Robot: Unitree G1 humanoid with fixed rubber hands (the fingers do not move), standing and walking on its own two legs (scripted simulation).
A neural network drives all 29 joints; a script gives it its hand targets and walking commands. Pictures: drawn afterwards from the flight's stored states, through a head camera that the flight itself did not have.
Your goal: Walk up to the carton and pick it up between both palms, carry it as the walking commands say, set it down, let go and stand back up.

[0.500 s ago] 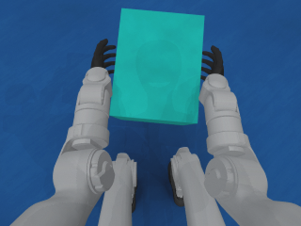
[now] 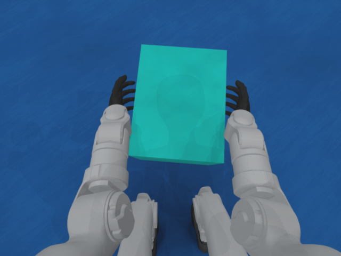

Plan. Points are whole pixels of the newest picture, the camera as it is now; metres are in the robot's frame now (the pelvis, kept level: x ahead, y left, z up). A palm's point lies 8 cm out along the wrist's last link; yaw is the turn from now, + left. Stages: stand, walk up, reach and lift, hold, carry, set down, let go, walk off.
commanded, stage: reach and lift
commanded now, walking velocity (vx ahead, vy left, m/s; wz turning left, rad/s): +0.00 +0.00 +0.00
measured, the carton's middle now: (178, 111) +0.48 -0.03 -0.12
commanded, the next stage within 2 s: none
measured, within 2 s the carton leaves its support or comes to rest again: neither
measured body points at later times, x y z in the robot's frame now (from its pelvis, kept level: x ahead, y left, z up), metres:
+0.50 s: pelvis +0.01 +0.00 +0.06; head +0.18 +0.00 +0.48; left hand +0.45 +0.12 +0.02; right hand +0.42 -0.17 +0.02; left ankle +0.07 +0.11 -0.57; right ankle +0.08 -0.13 -0.57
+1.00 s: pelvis +0.04 +0.00 +0.13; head +0.15 +0.00 +0.56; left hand +0.42 +0.13 +0.09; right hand +0.39 -0.17 +0.10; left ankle +0.07 +0.11 -0.57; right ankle +0.08 -0.13 -0.57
